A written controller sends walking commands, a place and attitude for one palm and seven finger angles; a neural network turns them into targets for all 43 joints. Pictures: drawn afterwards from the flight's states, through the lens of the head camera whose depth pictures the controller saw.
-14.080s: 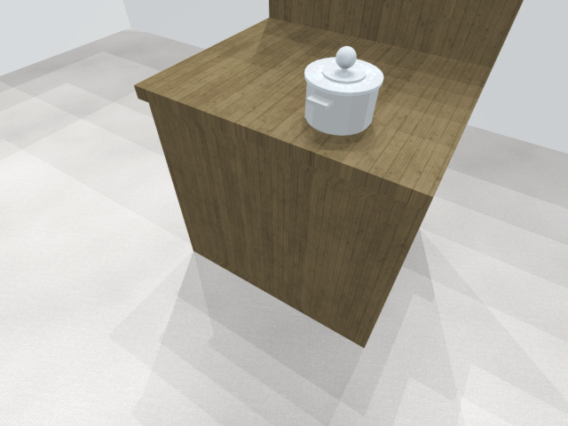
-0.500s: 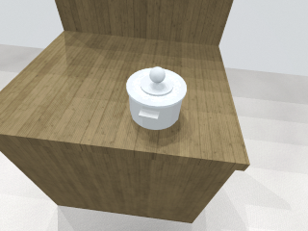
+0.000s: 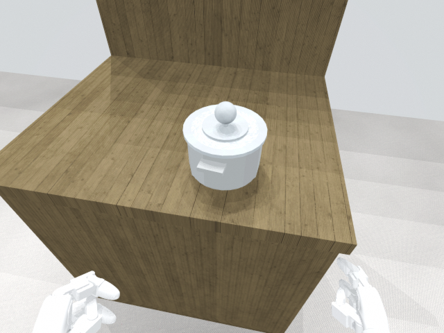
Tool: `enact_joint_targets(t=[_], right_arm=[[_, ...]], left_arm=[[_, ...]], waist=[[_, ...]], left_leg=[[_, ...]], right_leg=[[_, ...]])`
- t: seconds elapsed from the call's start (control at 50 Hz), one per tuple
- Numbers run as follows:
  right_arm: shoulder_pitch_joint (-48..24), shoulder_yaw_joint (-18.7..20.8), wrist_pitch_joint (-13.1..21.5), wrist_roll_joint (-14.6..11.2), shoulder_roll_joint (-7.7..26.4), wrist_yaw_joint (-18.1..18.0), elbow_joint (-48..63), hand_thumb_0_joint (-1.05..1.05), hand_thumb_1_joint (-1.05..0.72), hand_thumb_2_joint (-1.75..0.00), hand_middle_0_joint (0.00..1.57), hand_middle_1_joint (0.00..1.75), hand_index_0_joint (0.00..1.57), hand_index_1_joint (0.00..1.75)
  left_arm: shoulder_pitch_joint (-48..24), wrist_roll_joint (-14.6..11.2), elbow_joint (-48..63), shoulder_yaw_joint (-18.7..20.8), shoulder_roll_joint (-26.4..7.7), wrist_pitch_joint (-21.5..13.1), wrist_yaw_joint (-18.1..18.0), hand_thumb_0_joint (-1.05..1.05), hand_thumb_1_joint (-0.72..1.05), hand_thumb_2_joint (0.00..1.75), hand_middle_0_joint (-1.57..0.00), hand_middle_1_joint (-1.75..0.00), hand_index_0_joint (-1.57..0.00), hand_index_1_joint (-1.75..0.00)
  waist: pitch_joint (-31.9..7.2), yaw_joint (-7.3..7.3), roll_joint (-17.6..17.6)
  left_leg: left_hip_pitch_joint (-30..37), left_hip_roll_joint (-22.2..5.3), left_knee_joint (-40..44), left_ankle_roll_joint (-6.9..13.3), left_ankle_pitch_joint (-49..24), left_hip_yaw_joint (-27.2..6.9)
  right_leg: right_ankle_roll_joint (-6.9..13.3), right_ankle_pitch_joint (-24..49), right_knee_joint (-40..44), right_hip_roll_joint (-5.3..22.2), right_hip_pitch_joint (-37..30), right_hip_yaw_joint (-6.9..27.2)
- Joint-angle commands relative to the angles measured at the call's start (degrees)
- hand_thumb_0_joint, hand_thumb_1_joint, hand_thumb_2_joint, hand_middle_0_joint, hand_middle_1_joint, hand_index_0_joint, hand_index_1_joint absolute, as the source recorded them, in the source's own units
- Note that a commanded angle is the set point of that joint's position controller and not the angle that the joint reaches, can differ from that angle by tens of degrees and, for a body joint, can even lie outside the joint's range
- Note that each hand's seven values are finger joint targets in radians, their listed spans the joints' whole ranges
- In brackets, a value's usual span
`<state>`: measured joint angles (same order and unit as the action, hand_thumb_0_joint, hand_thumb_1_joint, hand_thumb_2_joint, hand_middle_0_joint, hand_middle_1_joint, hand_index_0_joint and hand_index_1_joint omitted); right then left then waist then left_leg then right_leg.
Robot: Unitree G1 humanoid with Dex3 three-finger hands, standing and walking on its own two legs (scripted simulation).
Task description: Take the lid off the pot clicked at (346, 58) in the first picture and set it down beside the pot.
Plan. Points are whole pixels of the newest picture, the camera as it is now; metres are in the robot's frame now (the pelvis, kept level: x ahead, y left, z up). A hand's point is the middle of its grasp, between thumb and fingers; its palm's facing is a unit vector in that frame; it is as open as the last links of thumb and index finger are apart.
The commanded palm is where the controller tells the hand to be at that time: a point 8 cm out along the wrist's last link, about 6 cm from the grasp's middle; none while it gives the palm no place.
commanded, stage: lift the closed hand beside the body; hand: left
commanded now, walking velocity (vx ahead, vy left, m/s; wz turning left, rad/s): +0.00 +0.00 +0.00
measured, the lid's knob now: (225, 112) +0.48 +0.05 +0.17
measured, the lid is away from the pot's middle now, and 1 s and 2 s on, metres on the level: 0.00 0.00 0.00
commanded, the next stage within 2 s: raise the hand higher, near the body in 0.10 s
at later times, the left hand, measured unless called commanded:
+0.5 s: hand (76, 279) +0.16 +0.23 +0.10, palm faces +0.29 -0.85 -0.44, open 3.1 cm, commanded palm +0.10 +0.26 +0.13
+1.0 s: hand (60, 236) +0.19 +0.24 +0.17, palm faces +0.35 -0.83 -0.44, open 3.1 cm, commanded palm +0.13 +0.27 +0.19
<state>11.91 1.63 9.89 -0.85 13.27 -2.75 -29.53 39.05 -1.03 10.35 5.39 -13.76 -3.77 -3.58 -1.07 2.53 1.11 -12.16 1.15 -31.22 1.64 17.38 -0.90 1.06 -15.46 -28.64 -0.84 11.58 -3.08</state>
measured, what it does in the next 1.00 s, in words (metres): stands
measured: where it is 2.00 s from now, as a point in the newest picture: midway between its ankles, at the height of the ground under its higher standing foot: outside the picture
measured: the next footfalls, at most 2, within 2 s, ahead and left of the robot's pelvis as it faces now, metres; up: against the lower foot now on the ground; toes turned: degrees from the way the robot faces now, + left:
none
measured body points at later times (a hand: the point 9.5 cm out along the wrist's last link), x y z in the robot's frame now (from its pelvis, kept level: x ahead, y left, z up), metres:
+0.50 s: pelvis +0.01 -0.01 +0.00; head +0.00 -0.03 +0.45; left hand +0.14 +0.27 +0.13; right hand +0.21 -0.22 -0.07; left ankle -0.01 +0.10 -0.74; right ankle +0.00 -0.11 -0.74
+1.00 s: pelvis +0.01 +0.01 +0.00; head +0.00 -0.01 +0.45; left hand +0.16 +0.28 +0.19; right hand +0.21 -0.20 -0.07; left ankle -0.01 +0.10 -0.74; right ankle +0.00 -0.11 -0.74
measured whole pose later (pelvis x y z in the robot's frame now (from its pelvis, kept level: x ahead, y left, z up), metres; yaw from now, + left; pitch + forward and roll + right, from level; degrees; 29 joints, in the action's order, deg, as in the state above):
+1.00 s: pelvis +0.01 +0.01 +0.00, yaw -1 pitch -3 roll -1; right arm 10.9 -1.2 10.1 -0.6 10.8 -2.4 -35.3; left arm 32.9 -2.0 30.0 16.7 -19.6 -8.5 -4.5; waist 0.9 4.0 3.5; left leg -7.5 1.5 -27.8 2.1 17.0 0.0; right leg 0.5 -15.2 -26.0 -0.5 7.6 -2.1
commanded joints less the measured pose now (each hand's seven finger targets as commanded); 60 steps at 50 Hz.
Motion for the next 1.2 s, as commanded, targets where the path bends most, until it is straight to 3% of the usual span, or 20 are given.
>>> enact_joint_targets(t=[0.0, 0.02, 0.14, 0.18, 0.22, 0.3, 0.38, 0.4, 0.42, 0.46, 0.6, 0.78, 0.84, 0.98, 1.06, 1.08, 1.1, 1.12, 1.14, 1.18], right_arm=[[-6.7, 1.0, 2.3, -0.1, 4.1, -0.5, 7.1, 0.00, -0.90, -0.90, 0.20, 0.30, 0.20, 0.30], [-6.9, 0.7, 2.5, -0.1, 3.7, -0.7, 7.0, 0.00, -0.90, -0.90, 0.20, 0.30, 0.20, 0.30], [-8.7, 0.9, 3.1, -0.1, 3.3, -1.2, 5.2, 0.00, -0.90, -0.90, 0.20, 0.30, 0.20, 0.30], [-8.9, 0.8, 3.7, 0.0, 3.1, -1.4, 4.7, 0.00, -0.90, -0.90, 0.20, 0.30, 0.20, 0.30], [-9.4, 0.7, 3.7, 0.0, 2.6, -1.2, 3.7, 0.00, -0.90, -0.90, 0.20, 0.30, 0.20, 0.30], [-9.8, 0.9, 4.2, -0.3, 3.2, -1.1, 4.0, 0.00, -0.90, -0.90, 0.20, 0.30, 0.20, 0.30], [-9.5, 1.0, 4.1, -0.1, 2.8, -1.4, 3.8, 0.00, -0.90, -0.90, 0.20, 0.30, 0.20, 0.30], [-9.6, 1.0, 4.0, -0.3, 3.0, -1.1, 3.9, 0.00, -0.90, -0.90, 0.20, 0.30, 0.20, 0.30], [-9.5, 0.6, 4.3, -0.2, 2.7, -1.1, 4.5, 0.00, -0.90, -0.90, 0.20, 0.30, 0.20, 0.30], [-9.3, 0.7, 4.1, -0.2, 2.9, -1.1, 4.2, 0.00, -0.90, -0.90, 0.20, 0.30, 0.20, 0.30], [-9.6, 0.3, 3.8, -0.3, 3.3, -0.7, 4.8, 0.00, -0.90, -0.90, 0.20, 0.30, 0.20, 0.30], [-9.0, 0.1, 3.7, -0.1, 3.3, -0.3, 4.7, 0.00, -0.90, -0.90, 0.20, 0.30, 0.20, 0.30], [-9.3, -0.1, 3.6, -0.2, 3.3, -0.1, 4.5, 0.00, -0.90, -0.90, 0.20, 0.30, 0.20, 0.30], [-9.3, -0.3, 3.5, -0.2, 3.4, 0.0, 4.2, 0.00, -0.90, -0.90, 0.20, 0.30, 0.20, 0.30], [-9.2, -0.4, 3.3, -0.2, 3.6, 0.2, 3.9, 0.00, -0.90, -0.90, 0.20, 0.30, 0.20, 0.30], [-9.9, -1.2, -0.7, 2.0, 8.9, 0.7, 6.0, 0.00, -0.90, -0.90, 0.20, 0.30, 0.20, 0.30], [-12.1, -1.0, -2.8, 1.0, 6.6, 1.3, 9.5, 0.00, -0.90, -0.90, 0.20, 0.30, 0.20, 0.30], [-10.9, -1.1, -4.3, 1.6, 6.6, 1.8, 9.4, 0.00, -0.90, -0.90, 0.20, 0.30, 0.20, 0.30], [-10.8, -0.6, -6.3, 1.6, 6.7, 2.5, 9.4, 0.00, -0.90, -0.90, 0.20, 0.30, 0.20, 0.30], [-12.5, -0.7, -10.4, 0.8, 7.9, 3.4, 10.4, 0.00, -0.90, -0.90, 0.20, 0.30, 0.20, 0.30]], left_arm=[[-0.4, -0.5, 15.9, 7.9, -9.3, -3.6, -1.3, 0.00, 0.90, 0.90, -1.30, -1.50, -1.30, -1.50], [-0.7, -0.5, 17.3, 6.6, -8.1, -3.9, -1.1, 0.00, 0.90, 0.90, -1.30, -1.50, -1.30, -1.50], [0.4, -0.6, 18.6, 10.2, -10.4, -4.4, -1.3, 0.00, 0.90, 0.90, -1.30, -1.50, -1.30, -1.50], [0.5, -0.6, 21.4, 12.0, -12.0, -4.8, -1.7, 0.00, 0.90, 0.90, -1.30, -1.50, -1.30, -1.50], [2.0, -0.5, 17.5, 11.6, -10.2, -4.7, -1.5, 0.00, 0.90, 0.90, -1.30, -1.50, -1.30, -1.50], [0.3, -0.5, 21.9, 13.2, -12.3, -5.6, -1.4, 0.00, 0.90, 0.90, -1.30, -1.50, -1.30, -1.50], [1.4, -0.6, 22.2, 13.8, -12.0, -5.8, -1.6, 0.00, 0.90, 0.90, -1.30, -1.50, -1.30, -1.50], [1.2, -0.7, 23.3, 15.2, -13.1, -5.8, -1.7, 0.00, 0.90, 0.90, -1.30, -1.50, -1.30, -1.50], [0.0, -0.6, 26.1, 13.4, -11.9, -6.4, -1.5, 0.00, 0.90, 0.90, -1.30, -1.50, -1.30, -1.50], [-0.4, -0.6, 25.6, 13.1, -11.7, -6.2, -1.5, 0.00, 0.90, 0.90, -1.30, -1.50, -1.30, -1.50], [-3.6, -0.9, 29.0, 15.4, -13.6, -6.7, -1.8, 0.00, 0.90, 0.90, -1.30, -1.50, -1.30, -1.50], [-5.2, -1.1, 31.1, 16.1, -13.5, -7.4, -2.0, 0.00, 0.90, 0.90, -1.30, -1.50, -1.30, -1.50], [-6.9, -1.3, 31.1, 16.7, -13.8, -7.6, -1.9, 0.00, 0.90, 0.90, -1.30, -1.50, -1.30, -1.50], [-9.7, -1.7, 32.1, 18.3, -14.7, -8.3, -2.2, 0.00, 0.90, 0.90, -1.30, -1.50, -1.30, -1.50], [-11.8, -2.0, 31.7, 18.9, -14.6, -8.6, -2.2, 0.00, 0.90, 0.90, -1.30, -1.50, -1.30, -1.50], [-15.5, 22.6, 36.1, 17.1, -29.3, -3.6, -4.1, 0.00, 0.87, 0.92, -1.29, -1.46, -1.29, -1.46], [-17.5, 22.4, 40.8, 17.8, -26.1, -0.4, -5.6, 0.00, 0.84, 0.94, -1.28, -1.43, -1.28, -1.43], [-17.3, 28.6, 40.0, 16.5, -27.0, 1.6, -5.9, 0.00, 0.81, 0.96, -1.28, -1.39, -1.28, -1.39], [-10.9, 32.0, 36.0, 17.3, -27.2, 4.0, -5.7, 0.00, 0.77, 0.98, -1.27, -1.36, -1.27, -1.36], [-11.1, 38.2, 33.3, 17.3, -30.6, 7.7, -3.4, 0.00, 0.71, 1.03, -1.25, -1.29, -1.25, -1.29]], waist=[[-0.9, 0.13, 2.2], [-0.9, -0.03, 1.9], [0.0, 0.92, -2.1], [-1.2, 1.44, 0.6], [0.9, 1.17, -3.1], [-0.8, 1.41, 0.4], [-0.8, 1.71, -1.7], [-1.1, 1.74, -0.4], [-1.7, 1.60, 1.2], [-0.5, 1.45, 0.1], [-0.2, 1.55, 3.4], [-1.7, 1.82, 2.9], [-0.8, 1.56, 1.1], [-1.5, 1.78, 3.4], [-0.4, 1.52, 1.9], [-1.5, 2.60, 6.8], [-1.6, 2.49, 9.9], [-3.4, 3.36, 10.6], [-3.9, 4.19, 9.0], [-5.0, 4.06, 3.4]], left_leg=[[2.1, -0.5, 4.7, -0.1, -8.9, 0.9], [2.2, -0.5, 4.9, 0.0, -9.1, 0.8], [3.0, -0.8, 5.3, 0.4, -9.8, 0.9], [4.1, -0.9, 5.8, 0.3, -10.8, 0.9], [3.3, -0.9, 5.8, 0.4, -10.8, 0.8], [5.1, -1.0, 5.7, 0.4, -11.7, 1.2], [5.3, -1.3, 6.4, 0.5, -13.6, 1.2], [5.4, -1.2, 6.2, 0.3, -13.7, 1.1], [5.7, -1.2, 6.5, 0.3, -14.4, 1.1], [5.8, -1.5, 6.7, 0.3, -14.8, 0.9], [5.9, -1.5, 6.7, -0.1, -14.5, 0.6], [6.3, -2.3, 7.2, -0.5, -17.8, 0.0], [5.9, -2.5, 7.4, -0.5, -16.0, -0.4], [6.5, -2.6, 7.7, -0.6, -15.7, -0.4], [6.1, -2.7, 8.2, -0.6, -14.2, -0.6], [-1.7, -1.5, 7.1, -1.0, -15.7, 1.0], [-2.5, -1.8, 6.9, -1.9, -16.2, 1.4], [-2.5, -1.8, 6.7, -2.1, -16.3, 1.2], [-2.8, -2.1, 6.3, -2.0, -17.3, 1.1], [-3.1, -1.6, 5.7, -1.2, -16.8, 1.3]], right_leg=[[0.0, 4.8, 7.0, 1.6, 1.5, 1.1], [-0.1, 4.6, 7.2, 1.9, 1.2, 0.9], [-0.7, 4.1, 8.7, 2.2, 0.4, 1.6], [-0.7, 4.8, 8.7, 2.2, -0.4, 1.7], [-0.9, 4.9, 8.8, 2.1, 0.4, 1.1], [-1.0, 6.1, 8.6, 2.1, 0.1, 1.6], [-1.1, 8.7, 8.0, 2.1, -1.1, 1.1], [-0.9, 8.9, 7.9, 1.9, -1.1, 1.3], [-0.9, 9.8, 7.5, 2.3, -1.7, 1.0], [-0.9, 10.1, 7.3, 2.1, -1.1, 0.7], [-0.5, 9.8, 7.2, 1.8, -1.2, 1.0], [-0.3, 12.1, 6.0, 1.9, -2.9, 0.3], [-0.2, 10.3, 6.3, 1.9, -2.1, 0.3], [-0.1, 9.8, 6.4, 2.0, -2.3, 0.5], [0.0, 8.2, 6.6, 2.0, -1.7, 0.4], [-0.2, 9.3, 3.4, 1.1, 1.5, 1.8], [0.6, 8.7, 2.4, 1.4, 0.5, 0.4], [1.1, 7.1, 1.4, 1.2, 0.9, 0.5], [1.4, 7.3, 1.0, 0.8, 0.3, 0.3], [1.1, 8.8, 1.7, 0.7, -0.2, 1.3]])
